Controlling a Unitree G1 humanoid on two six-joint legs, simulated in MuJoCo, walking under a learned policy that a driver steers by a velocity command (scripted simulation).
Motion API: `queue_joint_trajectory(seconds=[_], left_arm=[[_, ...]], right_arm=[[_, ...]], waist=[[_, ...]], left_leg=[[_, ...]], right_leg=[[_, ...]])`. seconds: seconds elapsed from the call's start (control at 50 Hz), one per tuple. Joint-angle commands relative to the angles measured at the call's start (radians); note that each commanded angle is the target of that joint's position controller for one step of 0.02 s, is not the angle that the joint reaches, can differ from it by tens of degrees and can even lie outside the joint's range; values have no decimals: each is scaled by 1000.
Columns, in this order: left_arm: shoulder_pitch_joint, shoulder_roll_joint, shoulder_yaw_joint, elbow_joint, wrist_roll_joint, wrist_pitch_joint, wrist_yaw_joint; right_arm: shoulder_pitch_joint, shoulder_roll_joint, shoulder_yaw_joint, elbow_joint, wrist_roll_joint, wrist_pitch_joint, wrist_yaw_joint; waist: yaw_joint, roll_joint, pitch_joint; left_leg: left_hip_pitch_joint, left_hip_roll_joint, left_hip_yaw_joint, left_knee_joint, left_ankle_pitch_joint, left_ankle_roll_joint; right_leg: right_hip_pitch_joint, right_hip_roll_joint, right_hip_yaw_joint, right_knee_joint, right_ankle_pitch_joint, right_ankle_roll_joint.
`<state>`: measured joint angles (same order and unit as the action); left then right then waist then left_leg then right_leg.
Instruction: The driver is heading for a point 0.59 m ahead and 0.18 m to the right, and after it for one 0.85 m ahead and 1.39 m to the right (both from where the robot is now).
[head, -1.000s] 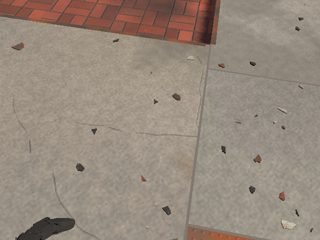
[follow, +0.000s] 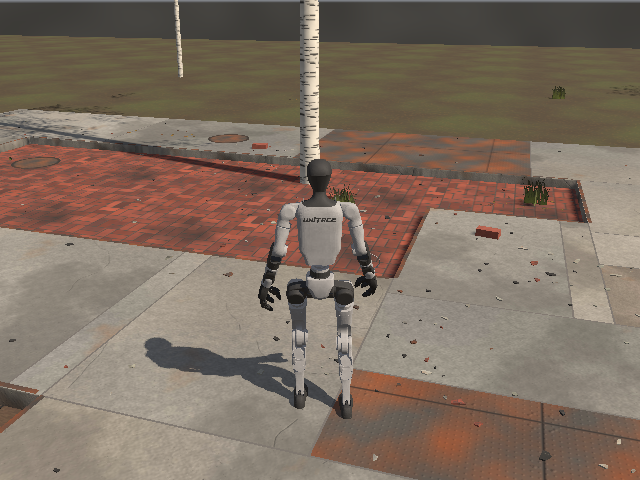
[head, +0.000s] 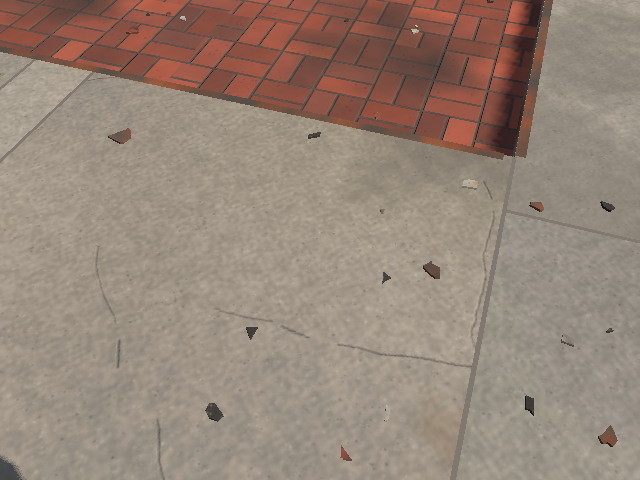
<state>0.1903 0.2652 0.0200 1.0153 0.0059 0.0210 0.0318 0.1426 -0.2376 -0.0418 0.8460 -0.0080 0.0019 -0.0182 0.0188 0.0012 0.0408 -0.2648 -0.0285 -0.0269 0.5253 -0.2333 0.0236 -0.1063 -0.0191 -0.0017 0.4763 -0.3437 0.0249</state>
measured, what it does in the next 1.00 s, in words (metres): walks ahead, turning right: left foot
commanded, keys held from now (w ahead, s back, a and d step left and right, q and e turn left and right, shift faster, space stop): no key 0.02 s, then w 0.36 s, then w+e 0.12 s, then e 0.32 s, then w+e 0.18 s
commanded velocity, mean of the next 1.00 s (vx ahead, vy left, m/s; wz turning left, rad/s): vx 0.26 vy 0.00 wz -0.24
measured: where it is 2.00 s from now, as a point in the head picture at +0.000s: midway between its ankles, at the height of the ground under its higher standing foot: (404, 461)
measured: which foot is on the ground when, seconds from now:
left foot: down 0.00-0.26, up 0.28-0.54, down 0.56-1.00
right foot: down 0.00-0.56, up 0.58-1.00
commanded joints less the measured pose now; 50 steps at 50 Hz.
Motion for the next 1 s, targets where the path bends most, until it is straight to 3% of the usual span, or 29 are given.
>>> queue_joint_trajectory(seconds=[0.02, 0.04, 0.08, 0.14, 0.2, 0.24, 0.26, 0.28, 0.3, 0.34, 0.38, 0.42, 0.46, 0.5, 0.54, 0.56, 0.58, 0.6, 0.62, 0.64, 0.66, 0.7, 0.74, 0.82, 0.86, 0.9, 1.0], left_arm=[[30, 103, 18, -11, 1, -11, 6], [54, 93, 16, 3, -1, -11, 7], [55, 101, 19, 3, -9, -13, 10], [75, 84, 15, -11, -14, -42, 10], [114, 63, 11, -6, -19, -80, -3], [170, 67, 12, 9, -20, -96, -11], [227, 88, 18, 27, -23, -103, -11], [313, 153, 36, 57, -30, -109, -12], [311, 198, 50, 59, -32, -109, -16], [366, 145, 44, 65, -15, -114, -19], [366, 123, 41, 55, -19, -102, -21], [310, 109, 36, 26, -23, -89, -17], [245, 135, 43, -6, -25, -84, -13], [209, 171, 54, -26, -28, -89, -12], [195, 159, 52, -38, -28, -91, -11], [193, 118, 41, -67, -8, -89, -10], [307, -36, 7, -93, -4, -95, 1], [336, 27, 27, -85, -31, -100, 4], [302, 63, 41, -96, -50, -91, 8], [262, 69, 48, -98, -46, -76, 15], [253, 70, 59, -96, -33, -59, 21], [254, 51, 72, -113, -33, -23, 22], [208, 39, 77, -160, -31, -5, 19], [80, 39, 74, -252, -19, 4, -4], [35, 50, 74, -277, -23, 9, -24], [-21, 72, 79, -308, -26, 13, -41], [-106, 81, 79, -357, -30, -1, -65]], right_arm=[[-32, -115, -26, -29, 1, -11, -8], [-17, -110, -25, -10, 2, -8, -10], [-1, -134, -35, 11, 11, -2, -14], [12, -140, -39, 24, 19, -25, -9], [30, -143, -43, 34, 29, -54, 6], [-38, -128, -37, 10, 32, -64, 13], [-97, -101, -29, -12, 34, -73, 17], [-149, -62, -19, -38, 35, -91, 22], [-171, -73, -18, -55, 38, -109, 26], [-213, -96, -21, -68, 40, -126, 35], [-223, -79, -12, -73, 48, -124, 51], [-252, -54, -1, -91, 41, -124, 68], [-206, -39, 8, -86, 38, -118, 79], [-95, -110, -20, -56, 40, -105, 65], [71, -185, -59, -13, 32, -92, 35], [193, -248, -77, -1, 14, -86, 16], [232, -331, -80, -1, -14, -78, 11], [189, -266, -59, -12, -12, -83, 19], [92, -208, -41, -26, 3, -89, 23], [20, -162, -29, -32, 12, -93, 30], [-28, -133, -23, -31, 5, -96, 36], [-69, -113, -20, -18, -21, -102, 35], [-66, -133, -25, -2, -23, -104, 19], [-86, -188, -44, 3, -6, -78, -19], [-77, -208, -52, 4, 6, -70, -18], [-59, -230, -60, 6, 20, -67, -10], [13, -264, -80, 17, 37, -51, 7]], waist=[[1, 15, -43], [3, 20, -58], [-8, 16, -6], [-8, 64, 74], [-1, 85, 54], [35, 46, 52], [62, -22, 61], [85, -167, 70], [78, -228, 121], [95, -146, 122], [91, -108, 100], [71, -110, 91], [25, -153, 65], [-54, -159, 28], [-153, -123, -59], [-198, -34, -167], [-125, 295, -338], [-104, 271, -335], [-67, 199, -196], [-43, 120, -120], [-17, 87, -88], [18, 116, -64], [27, 109, -46], [14, 87, -66], [-3, 79, -81], [-19, 76, -56], [-41, 50, -7]], left_leg=[[98, 73, -79, -82, 213, 39], [103, 62, -71, -94, 78, 39], [46, 42, -70, -110, -303, 52], [-29, 98, -167, -167, -513, 96], [-16, 158, -270, -197, -502, 136], [-96, 118, -211, -154, -415, 118], [-189, 52, -106, -51, -326, 82], [-325, -31, 30, 145, -198, 34], [-465, -10, 71, 225, -157, 25], [-660, 57, 20, 400, -302, 31], [-729, 105, 25, 393, -255, 31], [-536, 94, 54, 248, -114, 15], [-217, 37, 92, 149, 54, -4], [31, 0, 92, 104, 142, -6], [260, -8, 81, 21, 152, 19], [467, 144, -70, 11, 192, 60], [623, 460, -489, -116, 344, 202], [508, 474, -634, -214, 379, 241], [376, 460, -463, -208, 408, 224], [248, 411, -294, -209, 480, 194], [151, 360, -174, -215, 513, 165], [33, 308, -40, -254, 509, 153], [19, 319, 5, -292, 505, 190], [64, 341, 74, -313, 468, 213], [68, 353, 84, -349, 261, 210], [99, 370, 68, -375, 57, 200], [224, 394, 84, -317, -82, 159]], right_leg=[[-96, -21, 19, -79, 129, -12], [-96, -11, 7, -83, 35, -16], [-160, 4, -2, -55, -176, -46], [-242, -6, 17, -5, -283, -85], [-231, -13, 25, 31, -206, -112], [-128, -35, 71, -47, -198, -145], [-37, -78, 159, -131, -238, -178], [93, -182, 338, -240, -260, -230], [170, -313, 488, -281, -113, -272], [320, -374, 508, -251, 209, -294], [395, -350, 401, -250, 297, -254], [244, -272, 294, -292, 281, -212], [11, -206, 201, -324, 279, -189], [-101, -194, 175, -278, 385, -160], [-134, -117, 110, -6, 644, -84], [-270, -55, 92, 256, 462, -31], [-457, 90, 43, 629, -226, 24], [-474, 63, 162, 801, -280, 25], [-516, 16, 134, 856, -230, 15], [-492, -32, 93, 839, -172, 9], [-443, -60, 87, 799, -128, 5], [-352, -76, 68, 746, -70, -7], [-370, -77, 57, 659, -35, -3], [-371, -89, 30, 420, 86, 10], [-334, -93, 10, 352, 124, -1], [-349, -92, -3, 297, 101, -22], [-366, -69, -64, 153, -7, -80]])
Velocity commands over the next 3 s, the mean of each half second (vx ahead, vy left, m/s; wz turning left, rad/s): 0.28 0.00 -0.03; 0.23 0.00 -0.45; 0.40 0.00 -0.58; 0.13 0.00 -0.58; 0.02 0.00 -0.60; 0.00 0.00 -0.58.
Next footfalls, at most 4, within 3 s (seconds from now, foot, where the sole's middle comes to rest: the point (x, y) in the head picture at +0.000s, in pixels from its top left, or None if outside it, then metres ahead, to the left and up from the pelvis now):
0.56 left None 0.27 0.14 -0.77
1.06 right None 0.28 -0.12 -0.77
1.50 left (369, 409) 0.67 -0.07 -0.77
1.96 right None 0.50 -0.27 -0.77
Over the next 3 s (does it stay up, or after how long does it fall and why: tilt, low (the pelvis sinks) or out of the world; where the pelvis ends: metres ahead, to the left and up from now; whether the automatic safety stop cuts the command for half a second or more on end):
stays up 0.51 -0.15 0.01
